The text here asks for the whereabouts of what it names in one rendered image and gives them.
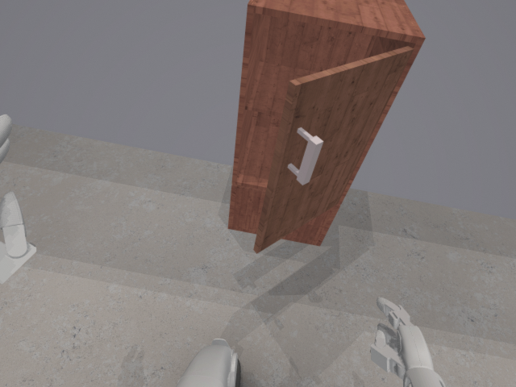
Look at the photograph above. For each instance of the handle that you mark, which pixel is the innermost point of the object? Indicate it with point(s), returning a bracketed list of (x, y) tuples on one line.
[(310, 157)]

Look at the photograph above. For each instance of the right robot hand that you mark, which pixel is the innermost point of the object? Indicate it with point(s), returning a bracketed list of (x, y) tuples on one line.
[(407, 348)]

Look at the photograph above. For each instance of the left robot hand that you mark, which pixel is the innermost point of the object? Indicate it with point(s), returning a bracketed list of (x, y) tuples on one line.
[(16, 250)]

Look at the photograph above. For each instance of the robot left shin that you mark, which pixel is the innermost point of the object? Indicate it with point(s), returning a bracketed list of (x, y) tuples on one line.
[(220, 342)]

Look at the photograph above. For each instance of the robot right forearm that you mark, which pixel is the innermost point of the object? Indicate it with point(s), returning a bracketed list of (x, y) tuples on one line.
[(422, 377)]

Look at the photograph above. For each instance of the left robot thigh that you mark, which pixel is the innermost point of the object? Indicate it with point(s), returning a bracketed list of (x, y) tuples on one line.
[(214, 366)]

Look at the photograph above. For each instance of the cupboard door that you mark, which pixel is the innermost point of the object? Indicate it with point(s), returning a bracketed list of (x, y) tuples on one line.
[(342, 107)]

